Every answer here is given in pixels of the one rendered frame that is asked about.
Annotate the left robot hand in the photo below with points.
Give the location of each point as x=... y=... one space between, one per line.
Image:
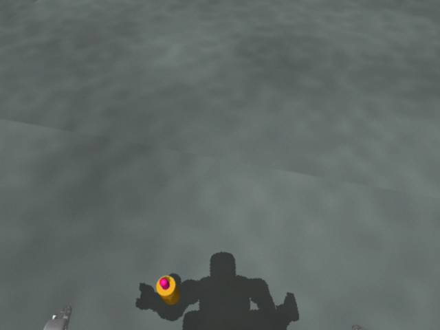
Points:
x=60 y=319

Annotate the bottle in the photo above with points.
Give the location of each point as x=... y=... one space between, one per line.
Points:
x=168 y=290

